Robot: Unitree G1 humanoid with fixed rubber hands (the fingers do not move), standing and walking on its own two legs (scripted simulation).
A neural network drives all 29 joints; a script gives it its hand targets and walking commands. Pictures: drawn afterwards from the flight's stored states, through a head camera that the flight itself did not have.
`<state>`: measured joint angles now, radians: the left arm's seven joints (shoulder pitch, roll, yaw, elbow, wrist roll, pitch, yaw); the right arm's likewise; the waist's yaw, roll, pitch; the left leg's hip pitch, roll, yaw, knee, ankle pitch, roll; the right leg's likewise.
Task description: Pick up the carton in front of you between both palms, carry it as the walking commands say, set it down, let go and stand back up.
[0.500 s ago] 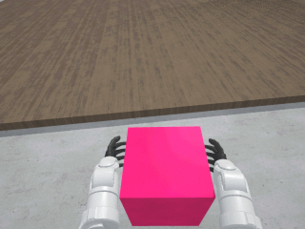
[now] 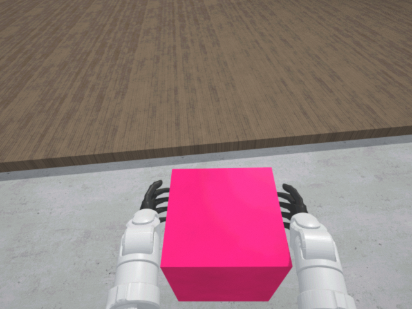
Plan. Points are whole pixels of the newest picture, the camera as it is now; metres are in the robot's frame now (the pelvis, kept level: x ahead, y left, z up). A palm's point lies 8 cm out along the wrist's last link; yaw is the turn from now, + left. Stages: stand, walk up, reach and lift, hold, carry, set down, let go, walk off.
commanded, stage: reach and lift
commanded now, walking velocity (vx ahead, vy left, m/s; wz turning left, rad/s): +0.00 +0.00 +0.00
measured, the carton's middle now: (222, 238) +0.29 +0.00 -0.05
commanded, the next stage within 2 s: hold in 0.32 s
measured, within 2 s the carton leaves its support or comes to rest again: neither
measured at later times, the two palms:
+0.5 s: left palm (145, 214) +0.29 +0.15 +0.05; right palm (300, 218) +0.29 -0.15 +0.05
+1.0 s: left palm (145, 215) +0.29 +0.15 +0.05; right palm (301, 219) +0.28 -0.15 +0.05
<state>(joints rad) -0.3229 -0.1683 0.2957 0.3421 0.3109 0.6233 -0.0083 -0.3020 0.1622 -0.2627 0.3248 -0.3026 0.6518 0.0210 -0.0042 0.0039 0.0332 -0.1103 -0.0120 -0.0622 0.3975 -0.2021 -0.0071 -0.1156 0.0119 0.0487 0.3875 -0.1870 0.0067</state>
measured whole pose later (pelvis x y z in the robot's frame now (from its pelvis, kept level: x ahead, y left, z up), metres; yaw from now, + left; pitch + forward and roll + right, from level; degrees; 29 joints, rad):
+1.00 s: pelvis -0.01 +0.00 +0.00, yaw +0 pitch -8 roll +0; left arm -0.32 -0.17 0.28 0.26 0.30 0.73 -0.01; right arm -0.30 0.16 -0.24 0.25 -0.29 0.76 0.02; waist 0.00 0.00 0.05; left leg -0.04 -0.01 -0.06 0.37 -0.19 -0.01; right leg -0.05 0.01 0.05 0.37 -0.17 0.01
